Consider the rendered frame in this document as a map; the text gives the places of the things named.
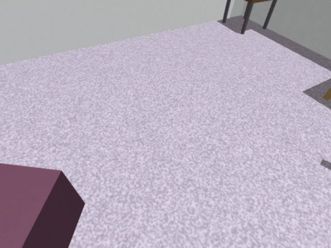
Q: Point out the chair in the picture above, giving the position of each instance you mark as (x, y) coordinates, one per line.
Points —
(248, 12)

